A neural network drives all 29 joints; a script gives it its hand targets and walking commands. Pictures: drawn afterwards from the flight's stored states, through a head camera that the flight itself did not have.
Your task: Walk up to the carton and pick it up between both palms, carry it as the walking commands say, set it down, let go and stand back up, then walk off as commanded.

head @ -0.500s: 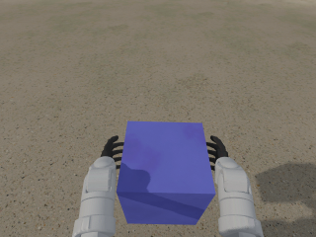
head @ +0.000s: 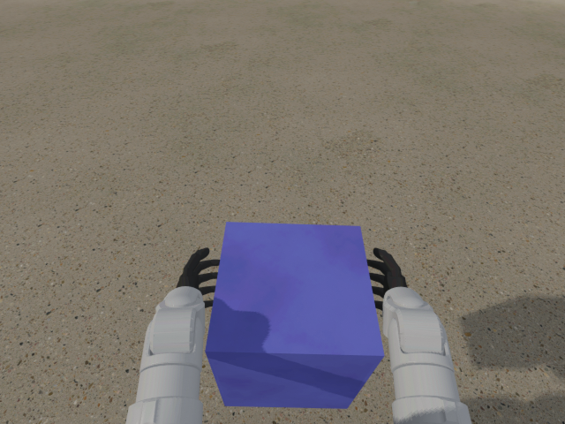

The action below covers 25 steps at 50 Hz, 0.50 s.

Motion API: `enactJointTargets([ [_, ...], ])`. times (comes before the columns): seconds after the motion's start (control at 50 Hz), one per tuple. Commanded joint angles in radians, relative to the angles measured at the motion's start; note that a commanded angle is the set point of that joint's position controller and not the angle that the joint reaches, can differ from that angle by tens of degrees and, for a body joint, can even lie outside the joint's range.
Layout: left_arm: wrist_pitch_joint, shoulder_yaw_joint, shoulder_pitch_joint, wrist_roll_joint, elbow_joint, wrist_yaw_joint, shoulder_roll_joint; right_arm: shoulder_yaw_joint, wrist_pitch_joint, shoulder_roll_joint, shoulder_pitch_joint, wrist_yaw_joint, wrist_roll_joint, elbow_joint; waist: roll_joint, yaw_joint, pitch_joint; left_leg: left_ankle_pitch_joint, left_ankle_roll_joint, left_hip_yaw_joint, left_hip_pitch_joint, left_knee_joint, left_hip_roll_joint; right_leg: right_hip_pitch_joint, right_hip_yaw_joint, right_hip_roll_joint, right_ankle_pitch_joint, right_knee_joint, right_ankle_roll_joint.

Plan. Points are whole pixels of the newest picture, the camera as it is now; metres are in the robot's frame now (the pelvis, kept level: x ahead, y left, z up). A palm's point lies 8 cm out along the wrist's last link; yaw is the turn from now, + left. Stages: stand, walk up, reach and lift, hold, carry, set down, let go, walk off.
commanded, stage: reach and lift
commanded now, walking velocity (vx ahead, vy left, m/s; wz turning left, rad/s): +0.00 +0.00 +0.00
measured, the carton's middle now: (289, 319) +0.30 +0.00 -0.03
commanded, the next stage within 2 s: hold in 0.40 s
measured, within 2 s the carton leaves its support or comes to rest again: neither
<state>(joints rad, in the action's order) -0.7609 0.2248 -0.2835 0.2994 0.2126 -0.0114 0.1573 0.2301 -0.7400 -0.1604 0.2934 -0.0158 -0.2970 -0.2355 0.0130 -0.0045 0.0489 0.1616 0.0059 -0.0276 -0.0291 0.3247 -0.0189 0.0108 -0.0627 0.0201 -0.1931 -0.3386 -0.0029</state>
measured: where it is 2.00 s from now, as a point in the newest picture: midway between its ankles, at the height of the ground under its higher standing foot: outside the picture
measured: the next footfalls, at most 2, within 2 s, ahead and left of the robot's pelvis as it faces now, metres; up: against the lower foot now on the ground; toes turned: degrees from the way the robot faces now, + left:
left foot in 1.80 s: +0.20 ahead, +0.11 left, +0.00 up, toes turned +10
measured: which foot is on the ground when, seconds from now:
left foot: down 0.00-1.00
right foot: down 0.00-1.00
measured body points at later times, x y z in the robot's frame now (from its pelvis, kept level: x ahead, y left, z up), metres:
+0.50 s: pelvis -0.01 +0.00 +0.00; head -0.06 +0.01 +0.45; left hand +0.29 +0.15 +0.04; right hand +0.29 -0.15 +0.04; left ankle +0.02 +0.12 -0.75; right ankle +0.01 -0.12 -0.75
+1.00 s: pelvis -0.01 +0.00 +0.00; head -0.05 +0.00 +0.45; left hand +0.29 +0.15 +0.04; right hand +0.29 -0.15 +0.04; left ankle +0.02 +0.12 -0.75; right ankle +0.01 -0.12 -0.75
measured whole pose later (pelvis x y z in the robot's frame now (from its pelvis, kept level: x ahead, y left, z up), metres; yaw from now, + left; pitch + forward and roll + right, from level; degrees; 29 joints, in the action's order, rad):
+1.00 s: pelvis -0.01 +0.00 +0.00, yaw +0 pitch -8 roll +0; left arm -0.78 0.20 -0.27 0.29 0.21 0.00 0.15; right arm 0.22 -0.76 -0.15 0.26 -0.02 -0.29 -0.21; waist 0.01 0.01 0.03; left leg 0.17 0.01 -0.03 -0.05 0.36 -0.02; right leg 0.03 -0.06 0.02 -0.20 -0.37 0.00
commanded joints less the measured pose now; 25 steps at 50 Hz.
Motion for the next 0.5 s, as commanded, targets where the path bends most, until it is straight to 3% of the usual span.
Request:
enactJointTargets([
  [0.0,0.04,-0.494,-0.45,-0.251,-0.061,-0.223,0.828,-0.474,0.02,-0.879,0.388,-0.201,0.225,0.021,-0.006,0.001,-0.239,-0.175,-0.007,-0.043,0.105,-0.018,-0.063,0.024,-0.037,0.056,0.195,0.048,0.004],
  [0.48,0.028,-0.5,-0.462,-0.26,-0.032,-0.224,0.886,-0.483,0.012,-0.878,0.422,-0.228,0.241,0.024,-0.011,0.008,-0.206,-0.046,-0.004,-0.049,0.069,-0.01,-0.056,0.083,-0.026,0.054,0.051,0.041,-0.013],
])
